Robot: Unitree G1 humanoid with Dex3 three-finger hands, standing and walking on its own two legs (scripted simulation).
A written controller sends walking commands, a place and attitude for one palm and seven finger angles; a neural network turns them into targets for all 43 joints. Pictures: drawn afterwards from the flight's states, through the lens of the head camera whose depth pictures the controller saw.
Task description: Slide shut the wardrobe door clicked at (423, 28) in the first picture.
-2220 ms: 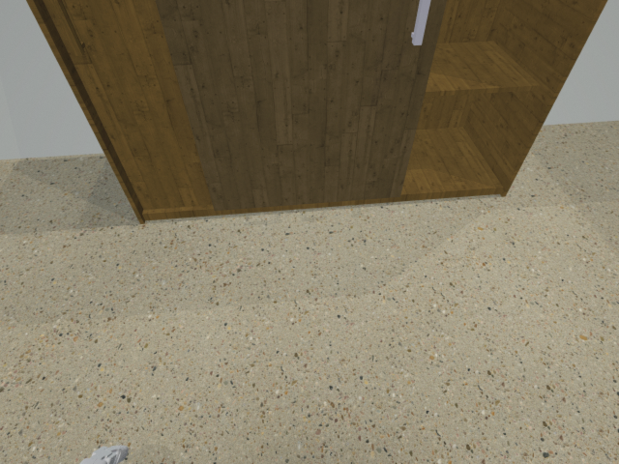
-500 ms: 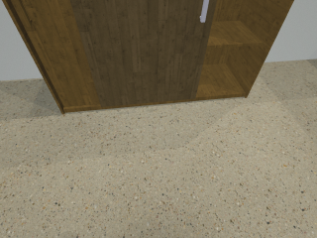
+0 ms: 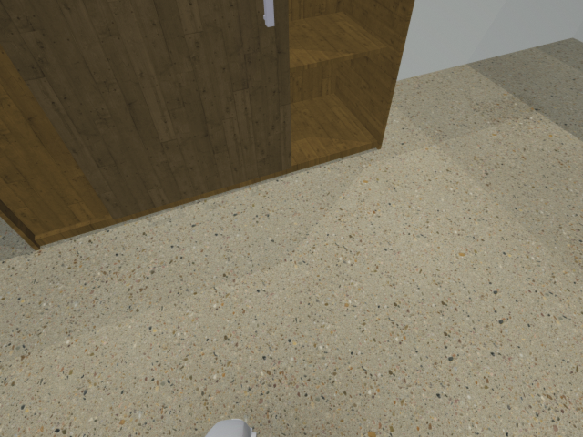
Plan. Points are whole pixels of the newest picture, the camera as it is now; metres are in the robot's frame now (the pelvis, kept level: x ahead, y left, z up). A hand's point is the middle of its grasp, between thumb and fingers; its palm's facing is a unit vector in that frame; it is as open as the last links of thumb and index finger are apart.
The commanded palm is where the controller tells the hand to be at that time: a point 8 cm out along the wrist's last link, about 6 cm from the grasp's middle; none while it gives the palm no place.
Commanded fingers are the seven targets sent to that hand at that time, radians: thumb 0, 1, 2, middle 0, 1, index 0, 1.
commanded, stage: walk to a spot facing it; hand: left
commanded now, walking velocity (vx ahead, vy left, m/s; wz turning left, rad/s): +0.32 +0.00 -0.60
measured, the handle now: out of the picture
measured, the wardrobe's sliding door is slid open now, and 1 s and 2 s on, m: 0.51 0.51 0.51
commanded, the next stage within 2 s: turn to face it in 1.68 s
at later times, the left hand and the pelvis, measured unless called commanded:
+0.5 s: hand (180, 337) +0.30 +0.24 -0.17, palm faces -0.27 -0.95 -0.18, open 7.4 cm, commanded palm none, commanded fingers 0.00 0.90 0.90 -0.20 -0.30 -0.20 -0.30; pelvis +0.17 +0.07 +0.00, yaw -19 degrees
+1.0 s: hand (275, 242) +0.53 +0.09 -0.17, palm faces -0.48 -0.84 -0.24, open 7.1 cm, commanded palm none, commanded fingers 0.00 0.90 0.90 -0.20 -0.30 -0.20 -0.30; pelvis +0.36 -0.05 -0.01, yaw -30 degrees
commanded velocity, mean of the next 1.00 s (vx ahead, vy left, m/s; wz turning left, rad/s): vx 0.35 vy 0.00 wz -0.43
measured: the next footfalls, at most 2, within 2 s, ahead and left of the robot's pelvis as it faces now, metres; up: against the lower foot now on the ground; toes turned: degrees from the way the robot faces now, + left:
left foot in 0.24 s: +0.15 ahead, +0.15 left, +0.00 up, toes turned -5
right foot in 0.76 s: +0.37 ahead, -0.10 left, +0.00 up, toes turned -33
